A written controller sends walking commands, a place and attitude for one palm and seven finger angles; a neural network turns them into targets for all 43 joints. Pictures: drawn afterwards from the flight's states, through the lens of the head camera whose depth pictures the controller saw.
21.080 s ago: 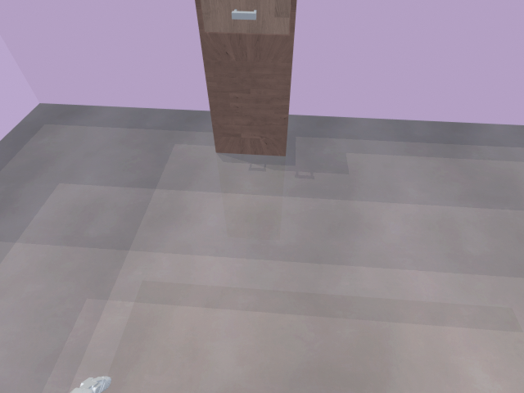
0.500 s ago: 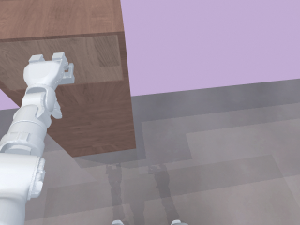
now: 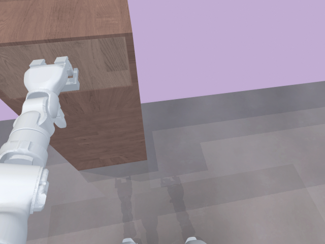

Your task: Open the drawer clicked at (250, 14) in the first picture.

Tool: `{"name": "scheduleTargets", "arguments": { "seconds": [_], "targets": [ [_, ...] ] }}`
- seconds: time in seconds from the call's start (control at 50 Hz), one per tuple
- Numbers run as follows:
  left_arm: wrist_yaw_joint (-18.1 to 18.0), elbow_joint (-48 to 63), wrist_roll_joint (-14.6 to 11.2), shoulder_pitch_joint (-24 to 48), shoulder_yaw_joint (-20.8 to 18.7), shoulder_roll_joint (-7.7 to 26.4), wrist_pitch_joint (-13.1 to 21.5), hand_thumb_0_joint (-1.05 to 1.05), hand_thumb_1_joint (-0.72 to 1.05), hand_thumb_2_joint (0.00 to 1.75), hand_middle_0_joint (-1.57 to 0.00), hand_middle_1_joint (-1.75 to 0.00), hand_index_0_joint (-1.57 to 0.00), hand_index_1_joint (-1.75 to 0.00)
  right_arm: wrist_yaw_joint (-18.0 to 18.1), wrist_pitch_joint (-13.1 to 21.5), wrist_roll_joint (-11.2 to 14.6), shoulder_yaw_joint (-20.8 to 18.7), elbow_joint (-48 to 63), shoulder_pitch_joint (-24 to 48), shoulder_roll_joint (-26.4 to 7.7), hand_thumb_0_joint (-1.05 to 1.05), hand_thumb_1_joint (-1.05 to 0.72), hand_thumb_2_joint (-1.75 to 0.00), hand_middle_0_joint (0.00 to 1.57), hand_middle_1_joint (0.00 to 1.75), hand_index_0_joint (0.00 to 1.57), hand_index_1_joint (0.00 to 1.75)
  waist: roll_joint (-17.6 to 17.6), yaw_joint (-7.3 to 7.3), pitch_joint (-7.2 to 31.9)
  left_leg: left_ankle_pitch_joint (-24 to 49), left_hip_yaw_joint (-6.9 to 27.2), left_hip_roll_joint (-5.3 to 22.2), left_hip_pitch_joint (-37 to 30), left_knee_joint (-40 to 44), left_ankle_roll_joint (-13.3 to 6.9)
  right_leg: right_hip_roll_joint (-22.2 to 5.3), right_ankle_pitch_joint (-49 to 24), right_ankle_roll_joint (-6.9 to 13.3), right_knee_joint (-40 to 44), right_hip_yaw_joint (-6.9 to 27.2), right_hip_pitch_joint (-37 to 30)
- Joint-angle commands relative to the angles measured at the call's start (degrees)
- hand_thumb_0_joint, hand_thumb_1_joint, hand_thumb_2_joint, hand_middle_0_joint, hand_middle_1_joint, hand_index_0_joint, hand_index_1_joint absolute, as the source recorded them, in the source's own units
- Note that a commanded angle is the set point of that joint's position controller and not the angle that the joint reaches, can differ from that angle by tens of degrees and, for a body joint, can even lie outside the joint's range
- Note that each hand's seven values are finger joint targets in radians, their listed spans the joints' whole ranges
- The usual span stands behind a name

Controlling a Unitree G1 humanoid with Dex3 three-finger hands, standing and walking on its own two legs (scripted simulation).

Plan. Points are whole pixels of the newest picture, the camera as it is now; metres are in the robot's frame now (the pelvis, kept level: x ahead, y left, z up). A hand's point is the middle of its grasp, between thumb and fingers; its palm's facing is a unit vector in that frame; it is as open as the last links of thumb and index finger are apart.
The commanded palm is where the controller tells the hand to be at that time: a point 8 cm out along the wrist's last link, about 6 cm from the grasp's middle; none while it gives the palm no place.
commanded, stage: lift the fingers back up to retry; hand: left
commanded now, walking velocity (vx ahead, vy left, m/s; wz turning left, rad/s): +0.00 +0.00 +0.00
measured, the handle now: (59, 79) +0.55 +0.25 +0.05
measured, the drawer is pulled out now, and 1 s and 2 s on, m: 0.00 0.00 0.00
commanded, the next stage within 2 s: re-aim the fingers above the handle in 0.56 s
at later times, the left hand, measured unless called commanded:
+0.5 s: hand (45, 78) +0.49 +0.25 +0.12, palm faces -0.05 -0.02 -1.00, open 13.9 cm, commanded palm +0.47 +0.25 +0.17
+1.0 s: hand (45, 82) +0.48 +0.25 +0.11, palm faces -0.08 +0.00 -1.00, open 13.9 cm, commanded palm +0.47 +0.24 +0.17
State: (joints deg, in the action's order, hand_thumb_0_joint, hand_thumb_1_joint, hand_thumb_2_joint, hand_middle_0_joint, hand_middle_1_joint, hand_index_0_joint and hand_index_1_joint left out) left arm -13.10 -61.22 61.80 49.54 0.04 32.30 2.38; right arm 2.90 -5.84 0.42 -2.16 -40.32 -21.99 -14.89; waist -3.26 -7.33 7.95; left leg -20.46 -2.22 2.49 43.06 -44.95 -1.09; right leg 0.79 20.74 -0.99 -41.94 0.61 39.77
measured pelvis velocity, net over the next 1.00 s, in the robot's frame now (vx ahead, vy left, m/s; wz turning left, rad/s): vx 0.02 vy -0.01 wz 0.03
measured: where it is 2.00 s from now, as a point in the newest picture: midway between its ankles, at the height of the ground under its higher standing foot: outside the picture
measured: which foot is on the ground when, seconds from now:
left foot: down 0.00-1.00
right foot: down 0.00-1.00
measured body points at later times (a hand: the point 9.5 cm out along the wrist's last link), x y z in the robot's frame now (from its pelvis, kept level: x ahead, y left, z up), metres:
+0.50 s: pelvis +0.02 -0.01 +0.02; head +0.08 -0.02 +0.46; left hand +0.49 +0.25 +0.17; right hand +0.06 -0.28 -0.12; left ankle +0.00 +0.11 -0.71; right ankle -0.02 -0.14 -0.71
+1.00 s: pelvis +0.02 -0.01 +0.02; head +0.09 -0.03 +0.46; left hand +0.48 +0.25 +0.17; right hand +0.06 -0.29 -0.12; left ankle +0.00 +0.11 -0.71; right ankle -0.02 -0.14 -0.71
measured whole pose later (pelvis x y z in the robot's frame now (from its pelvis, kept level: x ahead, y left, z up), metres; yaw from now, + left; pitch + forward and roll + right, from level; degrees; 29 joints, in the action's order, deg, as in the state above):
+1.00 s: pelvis +0.02 -0.01 +0.02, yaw +2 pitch +14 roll -1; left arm -3.8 -52.7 58.0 46.6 3.2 32.4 0.9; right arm 2.8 -7.0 1.1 -3.3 -40.4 -19.9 -16.0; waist -3.8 -4.1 7.0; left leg -19.0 -0.9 2.1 32.5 -37.6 0.1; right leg 0.6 20.2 0.1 -35.3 -0.8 29.0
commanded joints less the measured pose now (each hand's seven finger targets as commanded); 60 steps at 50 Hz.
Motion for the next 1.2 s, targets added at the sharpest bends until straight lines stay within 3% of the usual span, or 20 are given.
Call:
{"name": "scheduleTargets", "arguments": {
  "seconds": [0.0,0.04,0.1,0.16,0.22,0.24,0.26,0.32,0.44,0.48,0.56,0.6,0.7,0.76,0.84,0.92,0.98,1.04,1.12,1.18],
  "targets": [
    [-1.51,13.49,-0.2,25.7,-4.78,17.31,0.22,0.0,-0.5,0.3,-0.3,-1.2,-0.3,-1.2,0.65,1.35,-0.11,-3.92,3.08,-6.42,-9.46,0.0,-0.9,-0.9,0.2,0.3,0.2,0.3,-2.69,0.92,23.56,22.34,1.26,-2.14,-20.67,4.17,-1.42,3.05,-17.39,2.46,4.88,-2.56,-9.09],
    [-1.67,13.55,-0.3,25.37,-5.78,18.78,0.26,0.0,-0.5,0.3,-0.3,-1.2,-0.3,-1.2,0.72,1.41,0.1,-3.82,2.87,-6.27,-9.48,0.0,-0.9,-0.9,0.2,0.3,0.2,0.3,-3.18,1.09,22.86,22.84,1.46,-2.14,-21.26,4.42,-1.36,3.19,-17.63,2.46,5.05,-2.63,-9.16],
    [-1.66,15.87,-0.53,28.92,-3.75,16.55,0.31,0.0,-0.5,0.3,-0.3,-1.2,-0.3,-1.2,0.72,1.74,-0.03,-4.01,2.43,-6.19,-9.44,0.0,-0.9,-0.9,0.2,0.3,0.2,0.3,-3.07,-0.02,23.22,24.71,1.71,-2.02,-23.7,4.77,-1.4,3.18,-18.33,2.38,5.9,-2.83,-9.05],
    [-1.08,15.67,-0.9,27.72,-4.19,17.08,-0.42,0.0,-0.5,0.3,-0.3,-1.2,-0.3,-1.2,0.68,1.79,0.24,-3.94,2.43,-5.95,-9.45,0.0,-0.9,-0.9,0.2,0.3,0.2,0.3,-2.86,0.69,23.9,25.17,1.79,-2.12,-24.71,5.52,-1.31,3.17,-18.65,2.31,6.29,-2.91,-10.37],
    [0.55,15.58,-1.69,28.09,-1.72,14.38,-1.31,0.0,-0.5,0.3,-0.3,-1.2,-0.3,-1.2,0.46,1.63,0.41,-3.98,2.15,-5.75,-9.3,0.0,-0.9,-0.9,0.2,0.3,0.2,0.3,-2.9,0.16,23.43,27.2,1.35,-2.18,-26.11,5.92,-1.41,3.0,-21.03,2.13,7.24,-2.79,-11.58],
    [1.11,15.59,-1.82,26.71,-3.92,16.9,-1.58,0.0,-0.5,0.3,-0.3,-1.2,-0.3,-1.2,0.52,1.46,0.46,-4.06,2.18,-5.69,-9.61,0.0,-0.9,-0.9,0.2,0.3,0.2,0.3,-2.45,1.05,23.45,28.26,1.51,-2.15,-26.13,6.07,-1.32,3.02,-22.16,2.34,7.1,-2.83,-12.71],
    [1.83,15.94,-1.89,26.36,-2.36,15.36,-1.86,0.0,-0.5,0.3,-0.3,-1.2,-0.3,-1.2,0.41,1.31,0.46,-3.82,2.66,-5.16,-9.43,0.0,-0.9,-0.9,0.2,0.3,0.2,0.3,-3.31,1.2,23.82,28.96,1.28,-2.39,-26.61,6.4,-1.36,2.97,-22.67,2.26,7.39,-2.79,-13.29],
    [3.94,17.46,-2.61,25.59,-0.9,13.5,-1.98,0.0,-0.5,0.3,-0.3,-1.2,-0.3,-1.2,0.21,0.88,0.76,-3.86,3.27,-4.21,-9.14,0.0,-0.9,-0.9,0.2,0.3,0.2,0.3,-2.29,1.22,22.46,31.05,0.98,-2.29,-27.6,6.76,-1.57,2.85,-24.33,2.12,8.13,-2.67,-14.58],
    [6.94,14.99,-3.0,18.62,-2.65,15.0,-1.55,0.0,-0.5,0.3,-0.3,-1.2,-0.3,-1.2,0.33,-0.15,1.12,-3.43,4.38,-2.65,-9.46,0.0,-0.9,-0.9,0.2,0.3,0.2,0.3,2.61,2.6,16.96,28.59,0.27,-2.79,-24.27,8.32,-1.78,2.54,-26.08,2.21,9.08,-2.52,-17.39],
    [7.3,17.12,-2.97,20.28,-0.59,12.97,-0.7,0.0,-0.5,0.3,-0.3,-1.2,-0.3,-1.2,0.24,-0.19,1.24,-3.3,4.98,-1.91,-9.18,0.0,-0.9,-0.9,0.2,0.3,0.2,0.3,1.33,2.26,16.08,27.9,0.25,-2.89,-24.47,8.56,-1.69,2.4,-25.3,2.28,9.15,-2.48,-16.64],
    [6.15,20.35,-2.93,24.17,-1.13,13.4,1.43,0.0,-0.5,0.3,-0.3,-1.2,-0.3,-1.2,0.44,0.17,1.0,-3.66,5.2,-1.84,-9.02,0.0,-0.9,-0.9,0.2,0.3,0.2,0.3,1.01,1.63,17.54,26.35,0.36,-3.25,-25.52,8.04,-1.92,2.36,-24.14,2.22,9.17,-1.85,-15.96],
    [4.86,21.5,-2.69,26.86,-4.25,17.55,2.43,0.0,-0.5,0.3,-0.3,-1.2,-0.3,-1.2,0.75,0.35,0.68,-3.67,4.81,-2.03,-9.22,0.0,-0.9,-0.9,0.2,0.3,0.2,0.3,1.05,1.81,19.76,26.07,0.51,-3.46,-24.93,7.55,-1.94,2.3,-24.56,2.26,8.66,-1.42,-17.26],
    [1.5,21.58,-1.96,26.37,-7.34,20.06,2.36,0.0,-0.5,0.3,-0.3,-1.2,-0.3,-1.2,0.84,0.8,0.17,-3.81,4.3,-1.97,-8.72,0.0,-0.9,-0.9,0.2,0.3,0.2,0.3,-0.44,2.62,25.2,29.63,0.29,-3.9,-25.19,6.04,-1.79,2.18,-29.04,2.08,7.19,-1.16,-19.74],
    [1.11,16.74,-1.59,23.74,-6.36,19.36,-0.31,0.0,-0.5,0.3,-0.3,-1.2,-0.3,-1.2,0.57,0.83,0.51,-3.54,3.8,-1.74,-8.83,0.0,-0.9,-0.9,0.2,0.3,0.2,0.3,-0.88,2.63,21.92,28.07,-0.21,-3.81,-22.95,6.57,-1.55,2.09,-28.61,2.0,7.34,-1.55,-18.98],
    [3.89,16.02,-1.91,24.11,-2.16,15.39,-2.4,0.0,-0.5,0.3,-0.3,-1.2,-0.3,-1.2,0.19,0.47,0.89,-3.91,3.79,-2.4,-9.32,0.0,-0.9,-0.9,0.2,0.3,0.2,0.3,-0.73,1.52,21.72,29.35,-0.42,-3.47,-24.83,6.69,-1.71,2.3,-29.73,1.94,8.05,-1.66,-18.43],
    [8.07,21.45,-4.16,21.88,1.64,10.05,-0.44,0.0,-0.5,0.3,-0.3,-1.2,-0.3,-1.2,0.26,0.22,0.74,-4.4,4.71,-2.06,-9.08,0.0,-0.9,-0.9,0.2,0.3,0.2,0.3,0.11,1.25,23.21,32.28,-0.18,-3.56,-28.54,6.63,-2.3,2.39,-31.38,1.7,8.94,-1.21,-19.26],
    [8.65,21.98,-4.38,20.59,-0.39,11.78,1.63,0.0,-0.5,0.3,-0.3,-1.2,-0.3,-1.2,0.54,-0.05,0.92,-4.16,4.74,-1.38,-8.97,0.0,-0.9,-0.9,0.2,0.3,0.2,0.3,1.42,1.85,18.78,28.39,0.42,-3.55,-26.76,7.62,-2.17,2.49,-27.13,1.98,9.31,-1.63,-17.66],
    [6.04,21.07,-3.53,21.61,-5.85,17.56,3.15,0.0,-0.5,0.3,-0.3,-1.2,-0.3,-1.2,0.65,0.05,0.93,-3.66,4.53,-1.04,-9.02,0.0,-0.9,-0.9,0.2,0.3,0.2,0.3,1.47,3.21,16.86,26.06,0.7,-3.58,-23.65,8.22,-1.96,2.41,-24.94,2.45,8.49,-1.76,-17.56],
    [0.72,19.43,-1.14,22.9,-10.93,23.85,1.91,0.0,-0.5,0.3,-0.3,-1.2,-0.3,-1.2,0.68,0.56,0.68,-3.19,4.7,-0.25,-8.6,0.0,-0.9,-0.9,0.2,0.3,0.2,0.3,0.0,4.79,19.06,24.65,0.23,-3.73,-20.3,8.42,-1.44,2.19,-23.86,2.47,7.28,-1.56,-19.52],
    [-1.27,18.32,0.23,22.96,-9.23,22.27,-0.68,0.0,-0.5,0.3,-0.3,-1.2,-0.3,-1.2,0.42,1.21,0.64,-3.4,4.74,-0.49,-8.53,0.0,-0.9,-0.9,0.2,0.3,0.2,0.3,-1.73,4.56,22.2,26.3,-0.37,-3.55,-21.94,7.93,-1.2,2.37,-24.96,2.5,6.88,-1.76,-19.46]
  ]
}}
